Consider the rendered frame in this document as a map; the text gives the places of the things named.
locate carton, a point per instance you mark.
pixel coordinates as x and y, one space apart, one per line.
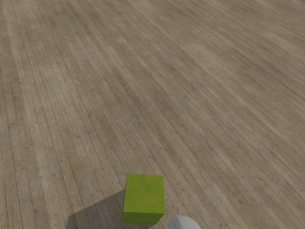
144 200

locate robot right thigh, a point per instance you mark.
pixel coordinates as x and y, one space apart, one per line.
182 222

